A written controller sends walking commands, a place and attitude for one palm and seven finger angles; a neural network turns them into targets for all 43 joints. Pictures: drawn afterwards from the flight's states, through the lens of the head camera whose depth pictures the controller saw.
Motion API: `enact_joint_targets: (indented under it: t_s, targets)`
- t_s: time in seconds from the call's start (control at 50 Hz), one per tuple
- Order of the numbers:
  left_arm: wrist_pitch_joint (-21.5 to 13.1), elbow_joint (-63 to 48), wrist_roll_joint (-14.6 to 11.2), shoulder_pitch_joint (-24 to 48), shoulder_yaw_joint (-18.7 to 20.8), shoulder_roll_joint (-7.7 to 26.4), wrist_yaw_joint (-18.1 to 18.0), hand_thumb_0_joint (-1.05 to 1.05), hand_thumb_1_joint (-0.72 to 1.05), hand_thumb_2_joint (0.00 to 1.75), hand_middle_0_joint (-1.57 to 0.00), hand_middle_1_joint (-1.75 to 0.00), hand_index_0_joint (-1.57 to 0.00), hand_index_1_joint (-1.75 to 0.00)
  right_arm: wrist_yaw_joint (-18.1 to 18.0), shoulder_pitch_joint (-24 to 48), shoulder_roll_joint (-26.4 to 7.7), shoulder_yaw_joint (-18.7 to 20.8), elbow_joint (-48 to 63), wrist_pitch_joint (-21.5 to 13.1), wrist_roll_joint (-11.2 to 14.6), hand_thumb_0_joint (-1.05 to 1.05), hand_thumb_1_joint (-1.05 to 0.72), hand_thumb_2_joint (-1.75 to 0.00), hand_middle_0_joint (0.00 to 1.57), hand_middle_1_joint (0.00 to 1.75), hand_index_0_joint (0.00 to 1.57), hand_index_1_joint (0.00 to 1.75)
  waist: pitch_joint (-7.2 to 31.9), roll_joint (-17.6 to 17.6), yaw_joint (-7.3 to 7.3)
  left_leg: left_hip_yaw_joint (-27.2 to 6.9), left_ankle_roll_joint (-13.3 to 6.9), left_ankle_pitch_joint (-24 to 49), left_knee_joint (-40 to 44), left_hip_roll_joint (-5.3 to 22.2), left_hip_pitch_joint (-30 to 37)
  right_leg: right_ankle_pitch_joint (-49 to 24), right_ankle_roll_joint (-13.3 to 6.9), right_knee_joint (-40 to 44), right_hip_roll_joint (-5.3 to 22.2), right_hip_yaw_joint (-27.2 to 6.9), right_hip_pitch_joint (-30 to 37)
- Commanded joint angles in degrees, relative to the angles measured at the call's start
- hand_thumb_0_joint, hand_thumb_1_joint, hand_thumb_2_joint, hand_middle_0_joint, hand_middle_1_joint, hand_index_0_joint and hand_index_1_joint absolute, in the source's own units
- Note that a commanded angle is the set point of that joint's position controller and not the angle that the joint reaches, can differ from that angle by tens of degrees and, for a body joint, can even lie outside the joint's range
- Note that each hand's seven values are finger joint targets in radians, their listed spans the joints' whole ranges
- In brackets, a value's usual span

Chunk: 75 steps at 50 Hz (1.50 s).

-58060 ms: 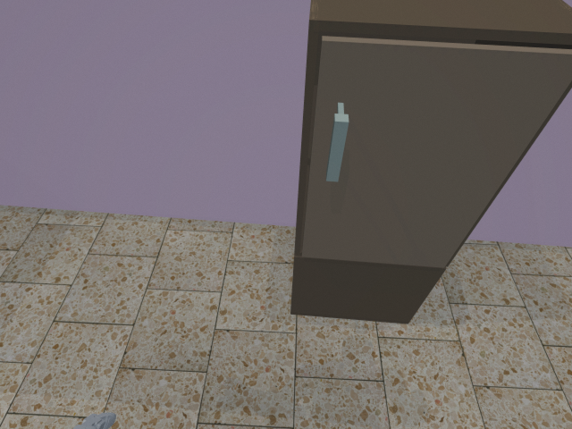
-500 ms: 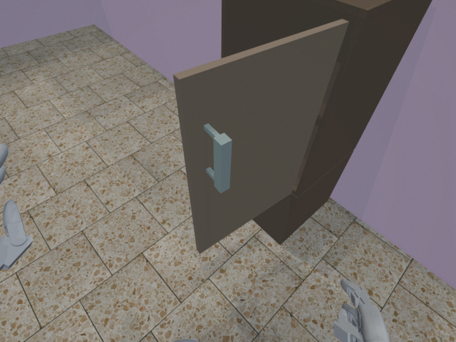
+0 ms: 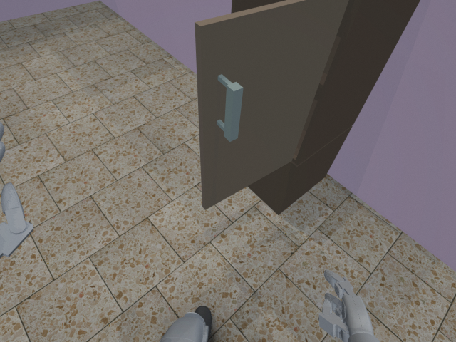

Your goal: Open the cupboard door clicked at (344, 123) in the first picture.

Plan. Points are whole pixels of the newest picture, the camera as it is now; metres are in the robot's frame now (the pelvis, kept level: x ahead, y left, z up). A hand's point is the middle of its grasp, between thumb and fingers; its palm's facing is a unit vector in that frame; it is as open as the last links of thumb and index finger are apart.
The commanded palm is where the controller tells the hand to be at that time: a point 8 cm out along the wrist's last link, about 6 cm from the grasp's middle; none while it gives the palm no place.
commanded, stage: stop stepping back and stand still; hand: left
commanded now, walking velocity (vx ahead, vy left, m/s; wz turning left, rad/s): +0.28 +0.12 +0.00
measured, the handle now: (227, 108) +0.55 +0.08 +0.10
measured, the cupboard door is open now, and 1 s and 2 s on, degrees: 85 85 85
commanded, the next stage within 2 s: let the arm hang, fingers relaxed in 0.88 s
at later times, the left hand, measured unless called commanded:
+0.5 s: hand out of the picture +0.05 +0.25 +0.20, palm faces +0.45 -0.74 -0.51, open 7.4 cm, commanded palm +0.01 +0.29 +0.19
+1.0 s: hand out of the picture +0.06 +0.24 +0.18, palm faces +0.46 -0.68 -0.57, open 7.4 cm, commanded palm none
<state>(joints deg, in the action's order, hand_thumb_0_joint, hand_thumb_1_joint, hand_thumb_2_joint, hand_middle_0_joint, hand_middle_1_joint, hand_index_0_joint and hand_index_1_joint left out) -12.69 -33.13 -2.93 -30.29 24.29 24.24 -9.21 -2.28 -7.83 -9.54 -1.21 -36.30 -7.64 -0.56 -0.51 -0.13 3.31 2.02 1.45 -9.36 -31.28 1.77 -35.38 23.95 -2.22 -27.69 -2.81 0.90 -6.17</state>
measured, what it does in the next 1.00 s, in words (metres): walks backwards: left foot, then right foot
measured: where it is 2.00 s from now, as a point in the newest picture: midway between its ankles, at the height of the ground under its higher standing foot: outside the picture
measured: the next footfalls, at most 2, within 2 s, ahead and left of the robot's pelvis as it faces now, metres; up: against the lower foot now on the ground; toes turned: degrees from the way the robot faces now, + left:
left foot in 0.12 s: +0.10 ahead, +0.08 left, +0.00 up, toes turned +1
right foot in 0.40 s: -0.04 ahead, -0.07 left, +0.00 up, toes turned -3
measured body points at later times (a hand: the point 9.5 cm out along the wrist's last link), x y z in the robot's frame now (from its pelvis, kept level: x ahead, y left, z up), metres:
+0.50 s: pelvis -0.12 -0.01 +0.02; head -0.13 -0.01 +0.47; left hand +0.02 +0.29 +0.22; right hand +0.03 -0.25 -0.08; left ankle -0.08 +0.12 -0.64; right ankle -0.11 -0.07 -0.72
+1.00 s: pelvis -0.13 -0.02 +0.00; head -0.12 -0.06 +0.45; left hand +0.03 +0.28 +0.21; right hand +0.02 -0.23 -0.12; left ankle -0.19 +0.14 -0.68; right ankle -0.08 -0.06 -0.72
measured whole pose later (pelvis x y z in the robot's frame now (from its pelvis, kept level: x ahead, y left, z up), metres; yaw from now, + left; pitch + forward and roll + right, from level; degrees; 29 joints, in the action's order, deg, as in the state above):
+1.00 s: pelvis -0.13 -0.02 +0.00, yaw +4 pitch -2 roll +2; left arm -12.4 -22.6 0.7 -27.5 23.1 23.9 -8.0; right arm -2.2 -13.3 -10.9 0.3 -39.5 -7.2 0.0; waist -2.1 2.9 -0.3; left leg -0.3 0.0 -27.8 -54.3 3.5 -19.3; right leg 16.3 -6.7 -37.5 -0.8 8.6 -20.2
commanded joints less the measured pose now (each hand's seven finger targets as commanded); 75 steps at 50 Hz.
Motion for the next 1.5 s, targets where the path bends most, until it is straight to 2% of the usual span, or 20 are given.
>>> enact_joint_targets:
  t_s: [0.0, 0.06, 0.1, 0.18, 0.3, 0.34, 0.36, 0.38, 0.44, 0.64, 0.7, 0.76, 0.86, 0.92, 0.94, 0.96, 1.04, 1.18, 1.3, 1.48]
  targets:
    - [-3.8, -8.8, 0.7, 6.0, 8.3, 13.1, 0.3, 0.00, 0.90, 0.90, -0.20, -0.30, -0.20, -0.30, -1.8, 1.6, -6.6, 2.6, 7.2, -2.1, 0.6, 0.00, -0.90, -0.90, 0.20, 0.30, 0.20, 0.30, 9.5, -13.7, -2.46, -1.7, 0.9, -12.5, -23.3, -1.7, 7.1, -55.6, -4.7, 4.2, 17.9, -5.6, -1.4]
    - [-0.7, -6.8, -0.3, 2.2, 8.2, 10.7, 0.7, 0.00, 0.90, 0.90, -0.20, -0.30, -0.20, -0.30, -3.4, 2.9, -7.4, 1.9, 8.7, -1.2, 1.3, 0.00, -0.90, -0.90, 0.20, 0.30, 0.20, 0.30, 8.6, -2.5, -4.21, 2.4, -1.5, 3.1, -1.9, -3.8, 21.5, -51.5, -1.0, -4.9, 11.6, -0.8, -3.3]
    - [-0.5, -9.1, -0.6, 2.6, 7.6, 10.5, 0.4, 0.00, 0.90, 0.90, -0.20, -0.30, -0.20, -0.30, -3.4, 1.2, -9.9, 2.6, 8.6, -2.4, 1.0, 0.00, -0.90, -0.90, 0.20, 0.30, 0.20, 0.30, 11.9, 16.1, -3.74, -10.2, -5.8, 30.1, 7.3, 6.8, 34.9, -16.7, 3.2, -16.4, 3.7, 1.6, -11.3]
    - [-1.2, -6.9, -0.2, 4.2, 7.7, 11.4, -0.2, 0.00, 0.90, 0.90, -0.20, -0.30, -0.20, -0.30, -2.2, 0.9, -9.2, 2.9, 7.7, -5.0, -0.3, 0.00, -0.90, -0.90, 0.20, 0.30, 0.20, 0.30, 6.3, 9.0, -3.59, -24.7, -6.1, -6.5, 22.9, 13.9, 22.0, 6.9, 2.5, -22.6, 2.1, -3.3, -11.4]
    - [-0.3, -9.8, 1.1, -5.3, 6.8, 9.6, -0.6, 0.00, 0.90, 0.90, -0.20, -0.30, -0.20, -0.30, -1.3, 2.3, -9.5, 4.0, 10.5, -2.2, -0.5, 0.00, -0.90, -0.90, 0.20, 0.30, 0.20, 0.30, 3.1, 17.9, -2.05, -6.9, -0.3, -33.3, 28.0, 6.4, -1.8, 8.1, -0.4, -12.3, -3.3, 7.7, 10.3]
    - [0.1, -9.0, 1.6, -5.0, 7.4, 11.0, -0.6, 0.00, 0.90, 0.90, -0.20, -0.30, -0.20, -0.30, -1.7, 2.0, -8.4, 4.1, 10.4, -1.4, -0.2, 0.00, -0.90, -0.90, 0.20, 0.30, 0.20, 0.30, 2.7, 3.0, -1.11, -0.6, -0.2, -27.5, 6.9, 0.6, -2.2, 8.8, -2.9, 5.0, 2.1, 1.0, 9.2]
    - [0.5, -8.7, 1.7, -3.8, 7.8, 12.0, -0.4, 0.00, 0.90, 0.90, -0.20, -0.30, -0.20, -0.30, -1.7, 1.0, -7.9, 4.6, 9.4, -0.6, 0.5, 0.00, -0.90, -0.90, 0.20, 0.30, 0.20, 0.30, 1.8, -13.8, -1.80, 2.2, -0.2, -17.8, -21.3, -4.2, 4.2, 13.5, -7.6, 17.0, 16.0, -17.3, -7.9]
    - [0.3, -11.3, 0.9, 1.3, 7.2, 12.3, 0.2, 0.00, 0.90, 0.90, -0.20, -0.30, -0.20, -0.30, -2.2, 1.7, -9.8, 5.0, 8.7, -0.6, 0.4, 0.00, -0.90, -0.90, 0.20, 0.30, 0.20, 0.30, -1.3, -14.8, -2.75, -2.6, -0.1, -14.2, -36.6, -4.0, 0.2, 17.8, -10.0, 22.8, 24.2, -29.7, -18.2]
    - [-1.4, -3.7, 1.0, 8.2, 8.7, 12.5, 0.8, 0.00, 0.90, 0.90, -0.20, -0.30, -0.20, -0.30, -2.2, 0.6, -8.2, 3.9, 6.9, -0.9, -0.6, 0.00, -0.90, -0.90, 0.20, 0.30, 0.20, 0.30, 0.9, -5.2, -5.52, -2.6, 0.4, -5.5, -39.8, 0.8, 0.9, 26.3, -7.3, 22.0, 20.2, -21.7, -20.1]
    - [-2.0, -1.8, 2.4, 5.2, 4.4, 8.1, -2.0, 0.00, 0.90, 0.90, -0.20, -0.30, -0.20, -0.30, -4.8, -2.5, -8.5, 3.7, 6.9, -4.6, -0.8, 0.00, -0.90, -0.90, 0.20, 0.30, 0.20, 0.30, 5.6, -10.1, -3.12, 6.6, -4.4, -14.3, 8.8, -2.2, 21.9, 11.4, -3.8, 11.3, 13.4, -10.8, -5.0]
    - [-4.0, -9.6, 2.1, 8.0, 6.1, 9.4, -2.4, 0.00, 0.90, 0.90, -0.20, -0.30, -0.20, -0.30, -4.1, -2.1, -10.6, 4.3, 8.9, -4.5, -0.4, 0.00, -0.90, -0.90, 0.20, 0.30, 0.20, 0.30, 4.8, 15.7, -3.96, -16.9, -10.1, -5.6, 15.0, 14.0, 36.7, -2.0, 1.3, -15.8, 3.7, 0.7, -23.1]
    - [-3.8, -6.4, 2.6, 5.0, 8.9, 12.3, -1.4, 0.00, 0.90, 0.90, -0.20, -0.30, -0.20, -0.30, -2.9, -2.0, -9.3, 4.6, 5.9, -4.7, 0.0, 0.00, -0.90, -0.90, 0.20, 0.30, 0.20, 0.30, 0.0, 14.6, -4.40, -17.5, -13.4, -1.6, 17.7, 18.4, 28.1, 3.7, 2.5, -26.0, 5.5, 0.9, -28.0]
    - [-2.5, -2.2, 2.3, 0.6, 7.2, 9.2, -1.0, 0.00, 0.90, 0.90, -0.20, -0.30, -0.20, -0.30, -2.2, -1.6, -9.9, 4.4, 6.4, -3.9, 0.3, 0.00, -0.90, -0.90, 0.20, 0.30, 0.20, 0.30, -0.7, 11.3, -3.18, -1.4, -7.6, 0.6, 5.2, 10.0, 13.7, -7.3, 2.4, -4.6, 1.9, 6.9, -1.9]
    - [-1.1, 1.7, 1.8, -0.2, 8.1, 10.8, -0.5, 0.00, 0.90, 0.90, -0.20, -0.30, -0.20, -0.30, -1.6, 0.4, -8.5, 4.6, 8.3, -2.7, 1.2, 0.00, -0.90, -0.90, 0.20, 0.30, 0.20, 0.30, 2.9, -16.0, -2.68, 0.5, -2.8, -21.3, -30.1, -2.4, 2.5, -15.8, -6.7, 12.2, 23.0, -29.4, 1.1]
    - [-2.1, 0.3, 1.4, 3.8, 6.8, 9.3, -0.1, 0.00, 0.90, 0.90, -0.20, -0.30, -0.20, -0.30, -1.4, -0.4, -8.7, 4.9, 6.8, -2.1, 1.3, 0.00, -0.90, -0.90, 0.20, 0.30, 0.20, 0.30, 4.1, -10.7, -3.83, -3.1, -2.0, -19.6, -35.1, -0.7, 6.1, -10.2, -4.6, 14.7, 22.5, -26.7, -3.4]
    - [8.5, 36.0, 7.2, 6.5, -13.4, -1.4, 6.2, 0.00, 0.90, 0.90, -0.20, -0.30, -0.20, -0.30, 3.6, -0.1, -13.7, 6.1, -0.7, 0.1, 0.3, 0.00, -0.90, -0.90, 0.20, 0.30, 0.20, 0.30, -1.8, -4.3, -4.52, -5.8, -2.4, -23.9, -39.3, 5.5, -1.7, -28.7, -8.6, 5.8, 27.5, -16.4, -8.1]
    - [12.7, 41.0, 4.5, 11.4, -17.2, -7.3, 8.0, 0.00, 0.90, 0.90, -0.20, -0.30, -0.20, -0.30, 3.5, -7.8, -5.0, 3.0, -0.4, 8.1, 0.4, 0.00, -0.90, -0.90, 0.20, 0.30, 0.20, 0.30, 3.1, -11.9, -5.88, 1.7, -1.1, -14.5, -31.4, 1.2, 9.6, -19.5, -7.4, 8.7, 16.3, -1.7, -12.6]
    - [11.8, 66.3, 4.7, 12.7, -18.8, -3.7, 7.5, 0.00, 0.90, 0.90, -0.20, -0.30, -0.20, -0.30, 2.7, -6.5, -4.9, 3.1, -6.3, 9.9, -0.8, 0.00, -0.90, -0.90, 0.20, 0.30, 0.20, 0.30, 3.9, -3.8, -3.85, 1.8, -1.4, -15.7, -11.4, -0.5, 14.3, -21.0, -6.7, 11.8, 17.4, -7.7, -0.4]
    - [11.6, 79.4, 3.3, 13.4, -20.0, -9.3, 7.3, 0.00, 0.90, 0.90, -0.20, -0.30, -0.20, -0.30, 0.9, -11.6, -5.4, 2.7, -14.3, 8.7, -1.4, 0.00, -0.90, -0.90, 0.20, 0.30, 0.20, 0.30, 1.3, 12.3, -4.15, -8.2, -5.5, -3.5, 8.2, 6.4, 22.2, -10.3, 3.2, 11.2, 10.9, -3.5, -6.1]
    - [11.5, 92.3, 3.2, 14.4, -21.3, -8.2, 7.2, 0.00, 0.90, 0.90, -0.20, -0.30, -0.20, -0.30, 0.2, -15.1, -4.2, 2.2, -22.1, 8.3, -0.6, 0.00, -0.90, -0.90, 0.20, 0.30, 0.20, 0.30, -0.8, 0.8, -3.44, -3.9, -3.5, -5.1, 12.2, 4.0, 19.1, -11.8, 1.6, 14.7, 11.3, -3.3, 2.5]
